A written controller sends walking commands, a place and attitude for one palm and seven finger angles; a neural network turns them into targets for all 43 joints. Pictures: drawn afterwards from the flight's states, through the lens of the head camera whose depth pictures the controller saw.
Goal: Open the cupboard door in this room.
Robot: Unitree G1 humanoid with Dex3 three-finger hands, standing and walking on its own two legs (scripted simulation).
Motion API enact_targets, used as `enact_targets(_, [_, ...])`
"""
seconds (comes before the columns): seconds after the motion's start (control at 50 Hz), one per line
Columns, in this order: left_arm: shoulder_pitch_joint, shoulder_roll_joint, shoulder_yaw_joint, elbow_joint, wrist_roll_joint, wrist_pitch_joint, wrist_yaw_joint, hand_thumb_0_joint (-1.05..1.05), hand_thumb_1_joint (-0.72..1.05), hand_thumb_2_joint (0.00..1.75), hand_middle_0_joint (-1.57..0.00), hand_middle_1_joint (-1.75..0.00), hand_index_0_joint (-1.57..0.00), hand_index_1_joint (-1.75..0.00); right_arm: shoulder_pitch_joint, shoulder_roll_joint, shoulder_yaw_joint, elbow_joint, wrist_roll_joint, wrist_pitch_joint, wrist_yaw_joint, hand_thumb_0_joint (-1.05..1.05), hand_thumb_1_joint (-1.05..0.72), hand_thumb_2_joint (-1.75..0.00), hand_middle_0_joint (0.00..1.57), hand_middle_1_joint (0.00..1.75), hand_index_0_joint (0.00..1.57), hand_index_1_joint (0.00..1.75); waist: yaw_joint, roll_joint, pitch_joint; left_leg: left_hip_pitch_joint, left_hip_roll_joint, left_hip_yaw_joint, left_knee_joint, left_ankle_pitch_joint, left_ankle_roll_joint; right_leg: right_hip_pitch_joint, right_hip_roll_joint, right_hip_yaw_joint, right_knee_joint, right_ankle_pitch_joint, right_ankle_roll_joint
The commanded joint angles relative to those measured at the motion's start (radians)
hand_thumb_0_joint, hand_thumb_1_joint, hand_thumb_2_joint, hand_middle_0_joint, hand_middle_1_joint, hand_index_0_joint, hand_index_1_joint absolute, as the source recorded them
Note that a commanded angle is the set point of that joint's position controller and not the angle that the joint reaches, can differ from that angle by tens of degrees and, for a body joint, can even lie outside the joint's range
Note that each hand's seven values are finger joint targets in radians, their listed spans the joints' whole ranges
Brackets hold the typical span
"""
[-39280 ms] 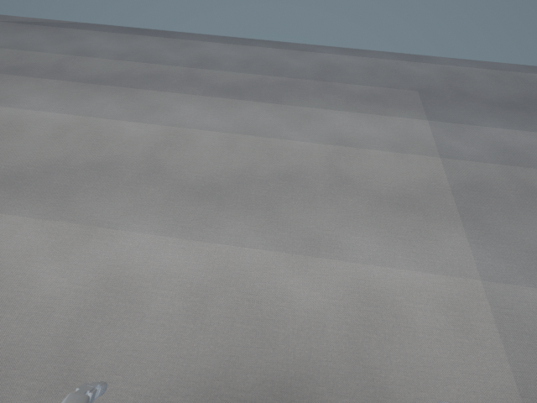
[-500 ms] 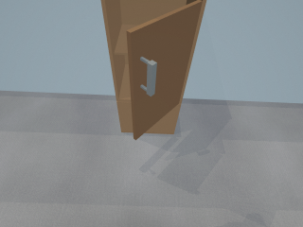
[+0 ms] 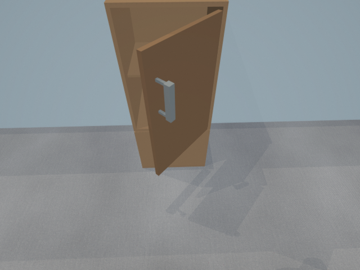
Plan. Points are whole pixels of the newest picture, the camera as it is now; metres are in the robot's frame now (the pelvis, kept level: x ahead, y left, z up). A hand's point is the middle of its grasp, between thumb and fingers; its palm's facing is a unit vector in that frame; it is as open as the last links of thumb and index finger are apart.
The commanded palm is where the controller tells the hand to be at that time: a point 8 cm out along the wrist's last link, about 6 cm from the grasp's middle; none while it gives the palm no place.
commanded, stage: let the arm hang, fingers relaxed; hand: left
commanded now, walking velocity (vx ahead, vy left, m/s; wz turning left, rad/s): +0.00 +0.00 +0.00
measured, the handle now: (164, 100) +0.59 +0.08 +0.04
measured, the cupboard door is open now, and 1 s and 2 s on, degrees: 48 48 48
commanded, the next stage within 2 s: look to check the result in 0.14 s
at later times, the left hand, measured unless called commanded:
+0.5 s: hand out of the picture +0.03 +0.18 -0.17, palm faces +0.03 -0.97 -0.24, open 7.4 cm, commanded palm none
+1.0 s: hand out of the picture +0.07 +0.18 -0.17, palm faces +0.01 -0.97 -0.25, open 7.4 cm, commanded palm none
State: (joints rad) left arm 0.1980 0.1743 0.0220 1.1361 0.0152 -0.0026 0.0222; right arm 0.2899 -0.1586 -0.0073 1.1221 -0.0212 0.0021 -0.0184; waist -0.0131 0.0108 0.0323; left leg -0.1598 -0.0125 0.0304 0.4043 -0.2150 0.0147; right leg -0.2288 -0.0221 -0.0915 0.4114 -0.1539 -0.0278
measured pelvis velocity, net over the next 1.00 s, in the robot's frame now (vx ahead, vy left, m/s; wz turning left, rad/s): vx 0.03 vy -0.02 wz -0.03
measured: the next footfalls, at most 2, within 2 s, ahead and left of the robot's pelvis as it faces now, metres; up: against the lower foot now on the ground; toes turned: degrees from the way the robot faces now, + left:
left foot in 1.80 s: +0.11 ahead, +0.08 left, +0.00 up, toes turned -27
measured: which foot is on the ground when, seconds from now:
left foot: down 0.00-1.00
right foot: down 0.00-1.00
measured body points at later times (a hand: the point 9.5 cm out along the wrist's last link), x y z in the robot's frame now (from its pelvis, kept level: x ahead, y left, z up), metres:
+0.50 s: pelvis +0.02 -0.01 +0.00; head +0.03 -0.03 +0.45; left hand +0.03 +0.23 -0.15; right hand +0.02 -0.24 -0.16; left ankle +0.00 +0.11 -0.74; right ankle +0.05 -0.10 -0.74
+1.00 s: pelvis +0.03 -0.02 +0.00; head +0.04 -0.03 +0.45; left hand +0.07 +0.23 -0.15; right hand +0.04 -0.26 -0.16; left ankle +0.00 +0.11 -0.74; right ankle +0.05 -0.10 -0.74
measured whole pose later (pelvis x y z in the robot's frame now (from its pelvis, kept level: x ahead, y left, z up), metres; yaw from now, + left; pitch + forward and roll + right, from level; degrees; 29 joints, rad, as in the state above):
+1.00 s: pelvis +0.03 -0.02 +0.00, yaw -2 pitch -1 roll +0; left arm 0.19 0.19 0.04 1.14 0.01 0.00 0.02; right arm 0.22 -0.20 -0.01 1.12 -0.02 0.01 -0.04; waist 0.00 0.02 0.04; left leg -0.12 0.03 0.04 0.39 -0.25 -0.02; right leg -0.19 0.03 -0.08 0.39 -0.18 -0.06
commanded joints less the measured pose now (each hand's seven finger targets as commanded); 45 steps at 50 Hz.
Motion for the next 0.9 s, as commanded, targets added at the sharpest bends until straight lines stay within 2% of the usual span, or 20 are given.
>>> enact_targets(0.0, [0.057, 0.132, 0.023, -0.026, -0.003, -0.014, 0.010, 0.00, 0.90, 0.90, -0.20, -0.30, -0.20, -0.30, 0.060, -0.101, -0.013, -0.022, 0.000, -0.010, -0.011, 0.00, -0.90, -0.90, 0.20, 0.30, 0.20, 0.30, 0.016, 0.014, 0.046, -0.108, 0.102, -0.094, -0.107, -0.011, 0.021, 0.054, -0.098, 0.118, -0.101, -0.096, -0.021])
enact_targets(0.06, [0.051, 0.121, 0.021, -0.023, -0.004, -0.016, 0.009, 0.00, 0.90, 0.90, -0.20, -0.30, -0.20, -0.30, 0.055, -0.094, -0.011, -0.019, -0.002, -0.012, -0.012, 0.00, -0.90, -0.90, 0.20, 0.30, 0.20, 0.30, 0.013, 0.034, 0.041, -0.097, 0.104, -0.094, -0.111, 0.021, 0.018, 0.060, -0.100, 0.117, -0.095, -0.057, -0.023])
enact_targets(0.12, [0.049, 0.124, 0.022, -0.026, -0.004, -0.020, 0.009, 0.00, 0.90, 0.90, -0.20, -0.30, -0.20, -0.30, 0.052, -0.098, -0.013, -0.021, 0.000, -0.013, -0.013, 0.00, -0.90, -0.90, 0.20, 0.30, 0.20, 0.30, 0.012, 0.019, 0.018, -0.080, 0.107, -0.089, -0.101, 0.047, 0.017, 0.078, -0.102, 0.114, -0.096, -0.025, -0.022])
enact_targets(0.2, [0.043, 0.126, 0.024, -0.026, -0.004, -0.022, 0.010, 0.00, 0.90, 0.90, -0.20, -0.30, -0.20, -0.30, 0.047, -0.108, -0.016, -0.019, 0.001, -0.012, -0.015, 0.00, -0.90, -0.90, 0.20, 0.30, 0.20, 0.30, 0.010, -0.005, 0.034, -0.069, 0.108, -0.086, -0.101, 0.048, 0.016, 0.067, -0.098, 0.112, -0.107, -0.032, -0.024])
enact_targets(0.24, [0.042, 0.126, 0.023, -0.025, -0.005, -0.023, 0.010, 0.00, 0.90, 0.90, -0.20, -0.30, -0.20, -0.30, 0.050, -0.107, -0.015, -0.015, 0.000, -0.013, -0.015, 0.00, -0.90, -0.90, 0.20, 0.30, 0.20, 0.30, 0.006, 0.006, 0.015, -0.056, 0.111, -0.083, -0.102, 0.065, 0.014, 0.080, -0.100, 0.115, -0.104, -0.009, -0.024])
enact_targets(0.34, [0.046, 0.127, 0.021, -0.019, -0.005, -0.022, 0.010, 0.00, 0.90, 0.90, -0.20, -0.30, -0.20, -0.30, 0.042, -0.110, -0.014, -0.011, 0.000, -0.010, -0.016, 0.00, -0.90, -0.90, 0.20, 0.30, 0.20, 0.30, 0.007, -0.002, 0.030, -0.048, 0.110, -0.079, -0.103, 0.056, 0.015, 0.068, -0.099, 0.117, -0.115, -0.022, -0.024])
enact_targets(0.4, [0.053, 0.138, 0.025, -0.018, -0.005, -0.027, 0.010, 0.00, 0.90, 0.90, -0.20, -0.30, -0.20, -0.30, 0.033, -0.123, -0.017, -0.016, 0.003, -0.011, -0.017, 0.00, -0.90, -0.90, 0.20, 0.30, 0.20, 0.30, 0.007, -0.010, 0.008, -0.020, 0.110, -0.074, -0.093, 0.074, 0.016, 0.074, -0.101, 0.119, -0.121, 0.000, -0.026])
enact_targets(0.5, [0.047, 0.151, 0.025, -0.018, -0.005, -0.029, 0.011, 0.00, 0.90, 0.90, -0.20, -0.30, -0.20, -0.30, 0.020, -0.135, -0.018, -0.015, 0.003, -0.009, -0.016, 0.00, -0.90, -0.90, 0.20, 0.30, 0.20, 0.30, 0.007, -0.017, 0.013, -0.014, 0.110, -0.071, -0.093, 0.080, 0.014, 0.078, -0.103, 0.119, -0.129, 0.016, -0.026])
enact_targets(0.64, [0.034, 0.159, 0.023, -0.013, -0.006, -0.029, 0.009, 0.00, 0.90, 0.90, -0.20, -0.30, -0.20, -0.30, 0.007, -0.142, -0.014, -0.011, 0.000, -0.009, -0.016, 0.00, -0.90, -0.90, 0.20, 0.30, 0.20, 0.30, 0.007, 0.012, 0.025, -0.019, 0.113, -0.073, -0.105, 0.077, 0.010, 0.085, -0.103, 0.124, -0.136, 0.011, -0.027])
enact_targets(0.7, [0.032, 0.167, 0.027, -0.017, -0.005, -0.032, 0.009, 0.00, 0.90, 0.90, -0.20, -0.30, -0.20, -0.30, 0.000, -0.154, -0.015, -0.016, 0.002, -0.011, -0.016, 0.00, -0.90, -0.90, 0.20, 0.30, 0.20, 0.30, 0.009, -0.006, 0.010, -0.009, 0.117, -0.075, -0.104, 0.090, 0.011, 0.096, -0.102, 0.121, -0.137, 0.028, -0.027])
enact_targets(0.8, [0.020, 0.173, 0.027, -0.020, -0.006, -0.034, 0.008, 0.00, 0.90, 0.90, -0.20, -0.30, -0.20, -0.30, -0.014, -0.165, -0.016, -0.019, 0.002, -0.014, -0.017, 0.00, -0.90, -0.90, 0.20, 0.30, 0.20, 0.30, 0.010, 0.012, -0.002, -0.001, 0.120, -0.078, -0.108, 0.114, 0.009, 0.110, -0.103, 0.120, -0.130, 0.077, -0.029])
enact_targets(0.84, [0.012, 0.176, 0.027, -0.019, -0.006, -0.033, 0.007, 0.00, 0.90, 0.90, -0.20, -0.30, -0.20, -0.30, -0.017, -0.162, -0.014, -0.015, 0.001, -0.014, -0.016, 0.00, -0.90, -0.90, 0.20, 0.30, 0.20, 0.30, 0.010, 0.008, 0.010, -0.008, 0.120, -0.078, -0.116, 0.114, 0.008, 0.116, -0.107, 0.119, -0.131, 0.085, -0.028])
enact_targets(0.88, [0.026, 0.132, 0.021, -0.018, -0.007, -0.020, 0.009, 0.00, 0.90, 0.90, -0.20, -0.30, -0.20, -0.30, 0.010, -0.115, -0.007, -0.010, -0.002, -0.005, -0.020, 0.00, -0.90, -0.90, 0.20, 0.30, 0.20, 0.30, 0.004, 0.000, 0.008, 0.003, 0.127, -0.049, -0.091, 0.114, -0.003, 0.091, -0.104, 0.133, -0.113, 0.125, -0.024])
